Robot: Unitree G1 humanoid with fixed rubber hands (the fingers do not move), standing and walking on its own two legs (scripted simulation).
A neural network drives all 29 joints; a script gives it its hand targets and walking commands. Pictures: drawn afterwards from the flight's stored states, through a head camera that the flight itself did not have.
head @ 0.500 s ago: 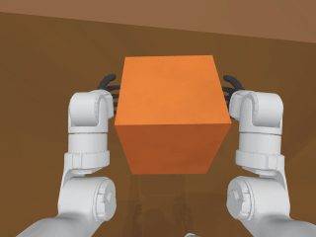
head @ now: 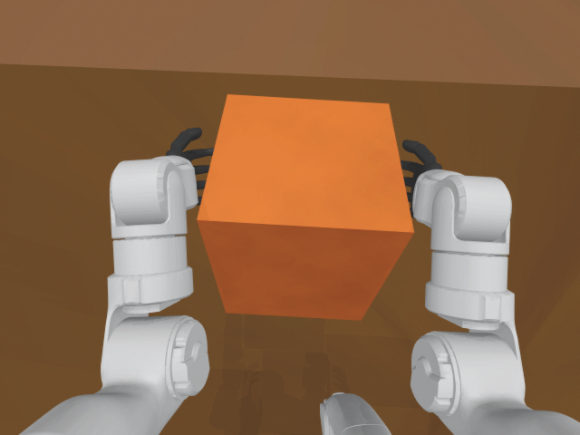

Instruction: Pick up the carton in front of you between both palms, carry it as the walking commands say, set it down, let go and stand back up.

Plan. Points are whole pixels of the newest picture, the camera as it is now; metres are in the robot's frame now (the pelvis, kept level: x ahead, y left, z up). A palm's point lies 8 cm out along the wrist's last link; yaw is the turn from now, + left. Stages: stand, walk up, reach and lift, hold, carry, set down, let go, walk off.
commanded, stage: carry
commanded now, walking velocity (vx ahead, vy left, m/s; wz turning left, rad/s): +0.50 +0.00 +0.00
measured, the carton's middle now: (300, 217) +0.39 -0.03 +0.07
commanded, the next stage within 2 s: none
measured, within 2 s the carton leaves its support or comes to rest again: neither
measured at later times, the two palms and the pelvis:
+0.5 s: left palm (164, 32) +0.67 +0.16 +0.20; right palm (347, 19) +0.70 -0.14 +0.20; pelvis +0.30 -0.03 +0.04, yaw +1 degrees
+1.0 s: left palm out of the picture +1.00 +0.13 +0.25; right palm out of the picture +0.99 -0.16 +0.24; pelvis +0.62 +0.00 +0.06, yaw +1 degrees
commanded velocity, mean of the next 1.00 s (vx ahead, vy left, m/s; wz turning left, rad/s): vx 0.50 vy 0.00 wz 0.00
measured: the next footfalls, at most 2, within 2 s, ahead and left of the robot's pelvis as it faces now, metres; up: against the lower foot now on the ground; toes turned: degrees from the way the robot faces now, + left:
right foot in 0.20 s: +0.31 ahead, -0.11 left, +0.04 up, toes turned -5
left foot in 0.60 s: +0.55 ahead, +0.10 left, +0.06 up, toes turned +5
